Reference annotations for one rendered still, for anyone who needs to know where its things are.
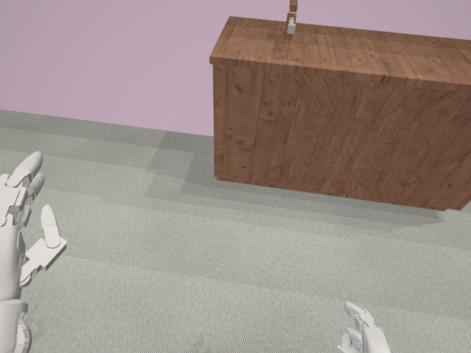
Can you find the robot right hand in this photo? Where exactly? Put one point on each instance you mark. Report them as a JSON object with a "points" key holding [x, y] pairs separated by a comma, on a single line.
{"points": [[372, 339]]}

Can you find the left robot forearm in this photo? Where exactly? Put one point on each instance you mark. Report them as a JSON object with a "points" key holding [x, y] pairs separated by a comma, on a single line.
{"points": [[15, 335]]}

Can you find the robot left hand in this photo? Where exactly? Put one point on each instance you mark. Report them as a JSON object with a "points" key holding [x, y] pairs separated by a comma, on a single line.
{"points": [[17, 192]]}

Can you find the tap lever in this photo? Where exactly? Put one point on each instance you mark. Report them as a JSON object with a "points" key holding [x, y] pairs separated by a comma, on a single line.
{"points": [[291, 26]]}

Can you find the counter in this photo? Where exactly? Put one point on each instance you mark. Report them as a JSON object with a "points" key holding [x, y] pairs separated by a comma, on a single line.
{"points": [[354, 113]]}

